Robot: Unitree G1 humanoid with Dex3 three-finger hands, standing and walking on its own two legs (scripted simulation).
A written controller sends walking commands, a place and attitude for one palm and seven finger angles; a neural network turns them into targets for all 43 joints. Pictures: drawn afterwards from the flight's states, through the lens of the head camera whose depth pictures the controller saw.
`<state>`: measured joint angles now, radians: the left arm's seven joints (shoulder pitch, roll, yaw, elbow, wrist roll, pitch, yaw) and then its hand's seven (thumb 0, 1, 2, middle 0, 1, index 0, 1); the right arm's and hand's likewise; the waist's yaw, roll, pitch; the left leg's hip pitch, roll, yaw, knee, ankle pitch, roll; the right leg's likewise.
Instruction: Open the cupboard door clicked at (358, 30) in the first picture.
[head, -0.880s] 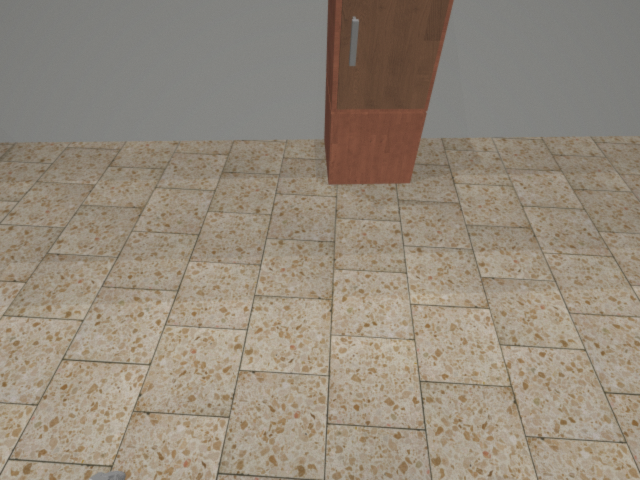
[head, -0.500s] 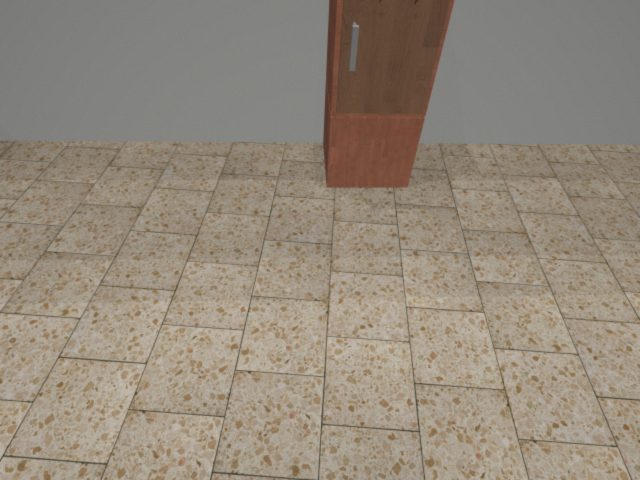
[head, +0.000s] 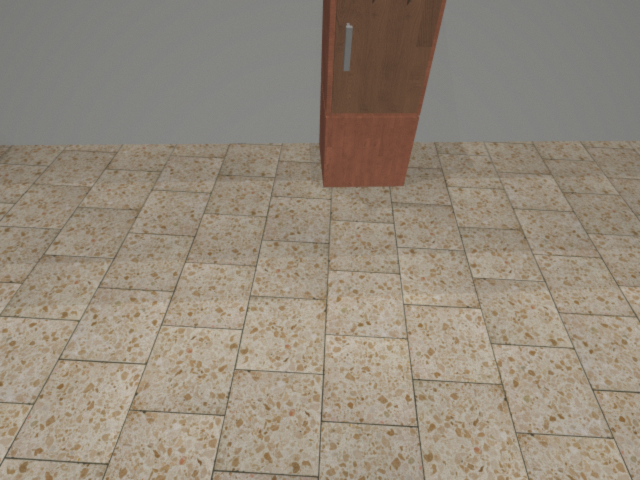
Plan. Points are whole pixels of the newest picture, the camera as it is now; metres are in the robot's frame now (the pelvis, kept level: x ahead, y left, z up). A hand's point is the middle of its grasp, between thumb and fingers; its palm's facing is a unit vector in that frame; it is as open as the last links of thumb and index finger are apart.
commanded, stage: look at it before walking up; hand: left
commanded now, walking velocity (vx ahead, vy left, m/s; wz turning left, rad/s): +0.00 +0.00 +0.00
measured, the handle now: (347, 47) +1.55 -0.02 -0.07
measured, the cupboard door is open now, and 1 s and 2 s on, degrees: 0 0 0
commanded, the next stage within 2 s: walk to a spot facing it in 0.66 s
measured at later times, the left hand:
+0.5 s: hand out of the picture +0.06 +0.25 -0.16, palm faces -0.03 -0.94 -0.33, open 7.4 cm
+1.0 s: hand out of the picture +0.07 +0.22 -0.18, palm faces -0.08 -0.96 -0.26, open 7.4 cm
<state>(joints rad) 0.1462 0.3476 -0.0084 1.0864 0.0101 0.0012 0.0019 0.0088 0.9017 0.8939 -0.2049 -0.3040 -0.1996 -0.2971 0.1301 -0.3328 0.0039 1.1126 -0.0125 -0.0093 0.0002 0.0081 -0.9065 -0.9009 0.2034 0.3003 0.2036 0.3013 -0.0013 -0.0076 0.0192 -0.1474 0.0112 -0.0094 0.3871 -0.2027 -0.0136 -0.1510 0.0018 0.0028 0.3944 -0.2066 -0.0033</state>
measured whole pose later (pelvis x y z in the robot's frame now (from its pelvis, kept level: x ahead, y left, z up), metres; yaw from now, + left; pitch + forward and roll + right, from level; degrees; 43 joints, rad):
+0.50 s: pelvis +0.00 +0.00 +0.00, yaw +0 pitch -2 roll +0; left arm 0.15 0.34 -0.01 1.09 0.01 0.00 0.00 0.01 0.90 0.89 -0.21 -0.30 -0.20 -0.30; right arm 0.12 -0.33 0.00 1.12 -0.01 -0.01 0.00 0.01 -0.91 -0.90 0.20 0.30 0.20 0.30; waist 0.00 -0.01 0.03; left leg -0.15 0.01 -0.01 0.38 -0.20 -0.01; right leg -0.15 0.00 0.00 0.38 -0.20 0.00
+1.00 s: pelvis +0.04 +0.00 -0.01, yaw -6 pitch +0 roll +0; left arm 0.29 0.28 0.02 1.04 0.02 0.03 -0.02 0.01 0.90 0.89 -0.20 -0.30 -0.20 -0.30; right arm 0.20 -0.26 -0.01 1.06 -0.02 -0.01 0.00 0.01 -0.91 -0.90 0.20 0.30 0.20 0.30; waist 0.02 -0.02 -0.01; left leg -0.17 0.05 0.08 0.52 -0.35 -0.02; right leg -0.24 0.03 0.06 0.59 -0.37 -0.03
